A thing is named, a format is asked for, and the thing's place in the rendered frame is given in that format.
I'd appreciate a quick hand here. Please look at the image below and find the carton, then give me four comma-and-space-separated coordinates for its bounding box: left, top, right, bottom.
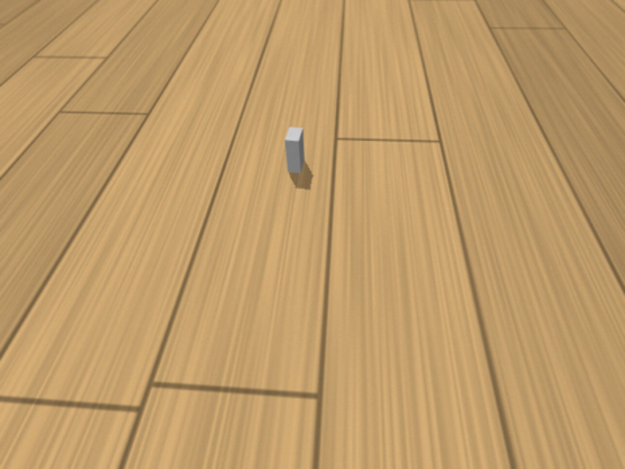
285, 127, 305, 173

